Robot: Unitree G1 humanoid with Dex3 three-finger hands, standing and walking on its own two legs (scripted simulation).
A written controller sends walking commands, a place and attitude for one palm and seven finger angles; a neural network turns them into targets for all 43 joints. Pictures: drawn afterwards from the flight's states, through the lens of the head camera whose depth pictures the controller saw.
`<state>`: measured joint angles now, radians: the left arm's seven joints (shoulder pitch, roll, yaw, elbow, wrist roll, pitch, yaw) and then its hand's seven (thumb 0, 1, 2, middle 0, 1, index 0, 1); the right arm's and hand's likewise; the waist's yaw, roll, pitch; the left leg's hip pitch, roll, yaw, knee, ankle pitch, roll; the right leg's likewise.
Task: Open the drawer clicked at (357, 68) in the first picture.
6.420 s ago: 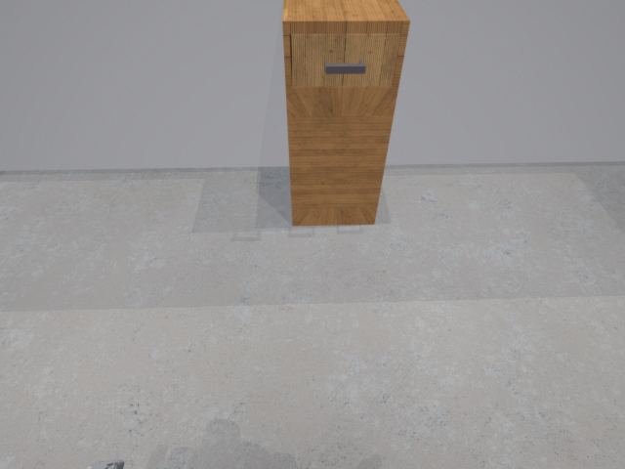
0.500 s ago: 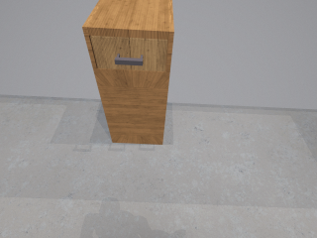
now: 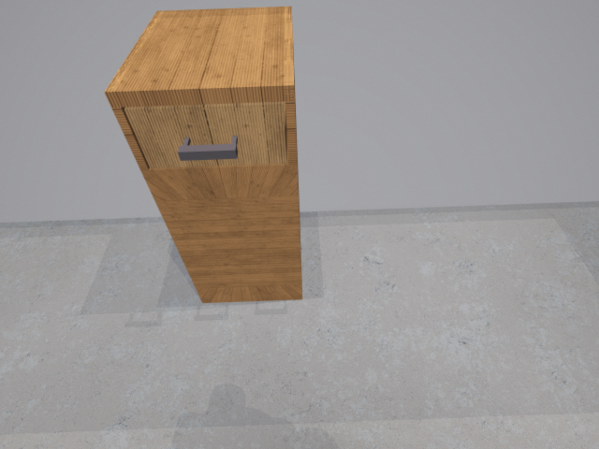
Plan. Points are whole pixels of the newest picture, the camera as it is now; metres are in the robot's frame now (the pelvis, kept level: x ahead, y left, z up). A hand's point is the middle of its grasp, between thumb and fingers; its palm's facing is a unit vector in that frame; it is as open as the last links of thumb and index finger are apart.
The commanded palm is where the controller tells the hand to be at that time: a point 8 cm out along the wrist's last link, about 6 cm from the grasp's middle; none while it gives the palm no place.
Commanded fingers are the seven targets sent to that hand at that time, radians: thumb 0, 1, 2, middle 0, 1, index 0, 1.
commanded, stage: take the last steps up to it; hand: left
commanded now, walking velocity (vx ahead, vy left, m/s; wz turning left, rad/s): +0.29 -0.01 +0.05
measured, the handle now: (209, 146) +0.71 +0.21 -0.01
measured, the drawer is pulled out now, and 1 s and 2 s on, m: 0.00 0.00 0.00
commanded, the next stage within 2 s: come to a stop and stand still in 0.36 s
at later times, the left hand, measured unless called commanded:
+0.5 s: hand out of the picture +0.08 +0.18 -0.17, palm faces +0.09 -0.99 -0.12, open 7.4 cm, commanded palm none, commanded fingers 0.00 0.90 0.90 -0.20 -0.30 -0.20 -0.30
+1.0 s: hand (207, 376) +0.26 +0.17 -0.14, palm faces +0.02 -0.96 -0.29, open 7.4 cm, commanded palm none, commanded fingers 0.00 0.90 0.90 -0.20 -0.30 -0.20 -0.30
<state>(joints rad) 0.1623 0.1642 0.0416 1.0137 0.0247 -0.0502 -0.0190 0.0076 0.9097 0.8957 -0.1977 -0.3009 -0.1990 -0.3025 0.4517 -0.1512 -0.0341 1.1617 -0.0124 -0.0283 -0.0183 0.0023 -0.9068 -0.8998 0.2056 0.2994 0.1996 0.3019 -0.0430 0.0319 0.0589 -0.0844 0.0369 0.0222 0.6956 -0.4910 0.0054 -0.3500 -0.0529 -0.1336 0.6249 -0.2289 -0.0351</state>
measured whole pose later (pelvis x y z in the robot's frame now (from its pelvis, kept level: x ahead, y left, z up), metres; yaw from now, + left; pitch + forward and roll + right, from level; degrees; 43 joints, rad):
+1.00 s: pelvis +0.19 -0.03 +0.01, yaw +0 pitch -1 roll +2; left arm 0.18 0.15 0.03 1.00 0.02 0.01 0.04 0.00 0.91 0.90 -0.20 -0.30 -0.20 -0.30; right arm 0.20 -0.21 -0.07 1.05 -0.01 0.06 -0.02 0.00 -0.91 -0.90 0.20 0.30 0.20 0.30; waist -0.01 0.06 0.08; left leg -0.38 0.00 0.01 1.00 -0.48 -0.03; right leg -0.27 -0.05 -0.09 0.56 -0.27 -0.04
